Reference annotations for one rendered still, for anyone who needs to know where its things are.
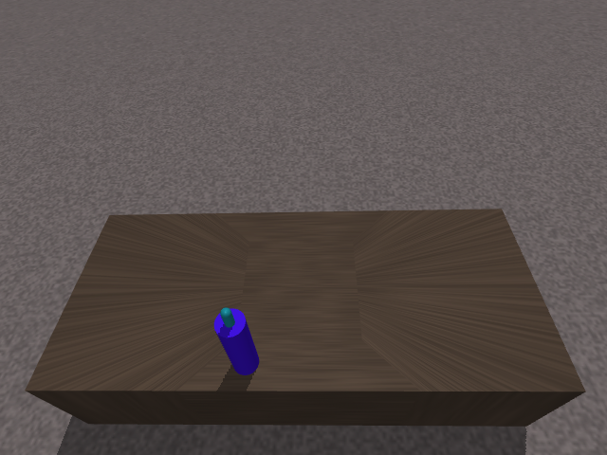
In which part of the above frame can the bottle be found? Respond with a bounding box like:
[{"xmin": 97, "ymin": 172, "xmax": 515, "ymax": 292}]
[{"xmin": 214, "ymin": 307, "xmax": 259, "ymax": 375}]

